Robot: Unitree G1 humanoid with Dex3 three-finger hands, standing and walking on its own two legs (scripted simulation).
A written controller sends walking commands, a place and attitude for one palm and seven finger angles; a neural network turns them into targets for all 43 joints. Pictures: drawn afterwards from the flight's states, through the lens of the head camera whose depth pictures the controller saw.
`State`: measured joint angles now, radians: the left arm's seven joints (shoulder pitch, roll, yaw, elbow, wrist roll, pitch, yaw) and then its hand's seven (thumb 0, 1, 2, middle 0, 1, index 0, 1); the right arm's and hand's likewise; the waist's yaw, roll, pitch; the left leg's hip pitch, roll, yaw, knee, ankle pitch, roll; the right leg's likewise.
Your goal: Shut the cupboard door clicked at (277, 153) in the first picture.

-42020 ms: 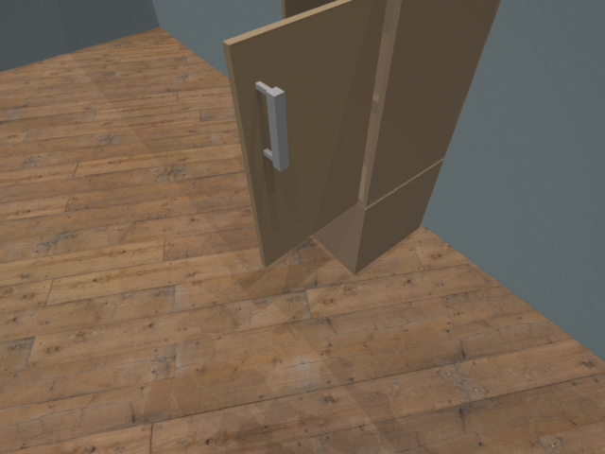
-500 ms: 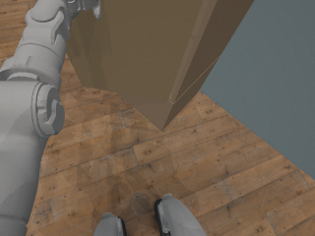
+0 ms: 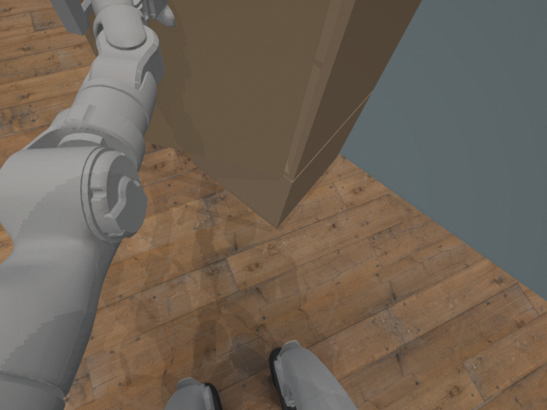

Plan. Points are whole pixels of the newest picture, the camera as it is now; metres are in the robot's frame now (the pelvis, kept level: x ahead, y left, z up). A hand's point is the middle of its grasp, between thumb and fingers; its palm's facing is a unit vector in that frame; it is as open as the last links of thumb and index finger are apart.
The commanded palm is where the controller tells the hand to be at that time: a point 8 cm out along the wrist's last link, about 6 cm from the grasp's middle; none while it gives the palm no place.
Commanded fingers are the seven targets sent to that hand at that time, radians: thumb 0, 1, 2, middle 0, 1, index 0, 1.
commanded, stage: pull the fist back off the door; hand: left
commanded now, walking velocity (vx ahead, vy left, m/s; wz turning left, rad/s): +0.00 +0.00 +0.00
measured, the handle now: out of the picture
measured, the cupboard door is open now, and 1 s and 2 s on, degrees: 25 25 25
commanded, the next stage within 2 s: draw the hand back to the body in 0.50 s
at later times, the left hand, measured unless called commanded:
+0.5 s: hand (193, 46) +0.52 -0.03 +0.15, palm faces +0.06 -1.00 -0.04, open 3.1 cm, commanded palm +0.51 +0.03 +0.16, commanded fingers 0.00 0.90 0.90 -1.30 -1.50 -1.30 -1.50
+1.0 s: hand (103, 116) +0.43 +0.07 +0.17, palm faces +0.11 -0.99 -0.01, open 3.1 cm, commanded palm +0.39 +0.12 +0.18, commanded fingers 0.00 0.90 0.90 -1.30 -1.50 -1.30 -1.50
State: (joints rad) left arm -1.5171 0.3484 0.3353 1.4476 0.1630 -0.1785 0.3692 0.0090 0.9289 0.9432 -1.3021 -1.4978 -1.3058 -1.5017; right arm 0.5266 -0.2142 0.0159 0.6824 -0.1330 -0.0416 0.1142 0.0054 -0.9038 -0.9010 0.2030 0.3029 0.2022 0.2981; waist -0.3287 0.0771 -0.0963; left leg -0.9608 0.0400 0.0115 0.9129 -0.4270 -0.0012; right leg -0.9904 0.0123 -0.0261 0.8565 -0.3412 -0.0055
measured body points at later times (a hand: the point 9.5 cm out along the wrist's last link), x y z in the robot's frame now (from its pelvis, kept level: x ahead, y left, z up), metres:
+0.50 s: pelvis +0.02 +0.00 +0.02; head +0.11 -0.02 +0.47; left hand +0.51 +0.03 +0.15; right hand +0.02 -0.26 -0.11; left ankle -0.02 +0.12 -0.68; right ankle +0.02 -0.12 -0.68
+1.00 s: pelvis +0.00 -0.01 +0.04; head +0.04 -0.03 +0.49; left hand +0.42 +0.12 +0.17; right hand +0.04 -0.27 -0.09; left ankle -0.02 +0.12 -0.68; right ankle +0.02 -0.12 -0.68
